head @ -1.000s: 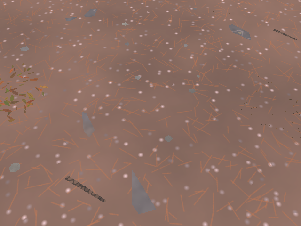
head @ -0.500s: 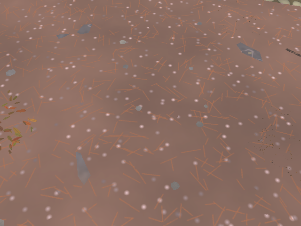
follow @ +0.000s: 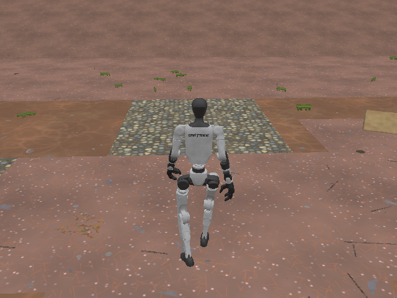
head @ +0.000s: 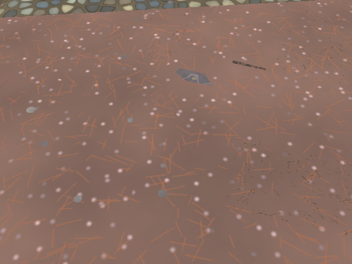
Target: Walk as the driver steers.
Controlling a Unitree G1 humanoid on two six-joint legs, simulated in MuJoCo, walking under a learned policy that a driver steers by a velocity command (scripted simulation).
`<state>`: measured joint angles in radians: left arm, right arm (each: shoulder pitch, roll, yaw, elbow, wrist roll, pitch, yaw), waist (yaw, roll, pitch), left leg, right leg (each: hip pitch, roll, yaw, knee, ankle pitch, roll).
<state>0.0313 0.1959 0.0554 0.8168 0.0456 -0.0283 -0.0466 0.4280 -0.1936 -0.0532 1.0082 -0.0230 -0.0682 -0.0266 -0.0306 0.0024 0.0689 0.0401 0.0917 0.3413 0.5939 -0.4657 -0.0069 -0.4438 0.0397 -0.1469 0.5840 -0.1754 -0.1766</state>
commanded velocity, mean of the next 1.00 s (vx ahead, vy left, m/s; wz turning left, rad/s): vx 0.49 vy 0.00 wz -0.38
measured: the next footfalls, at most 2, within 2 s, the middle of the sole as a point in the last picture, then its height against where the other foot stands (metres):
left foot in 0.56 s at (175, 247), level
right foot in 1.04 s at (245, 209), level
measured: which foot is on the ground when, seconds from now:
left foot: down 0.00-0.00, up 0.02-0.54, down 0.56-1.00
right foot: down 0.00-0.56, up 0.58-1.00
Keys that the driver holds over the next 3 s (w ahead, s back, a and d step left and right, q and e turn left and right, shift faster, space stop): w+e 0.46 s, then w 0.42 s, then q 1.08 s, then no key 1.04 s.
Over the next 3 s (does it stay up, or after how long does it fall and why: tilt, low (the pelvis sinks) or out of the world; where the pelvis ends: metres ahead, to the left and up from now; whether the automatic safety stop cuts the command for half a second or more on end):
stays up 0.54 -0.11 0.03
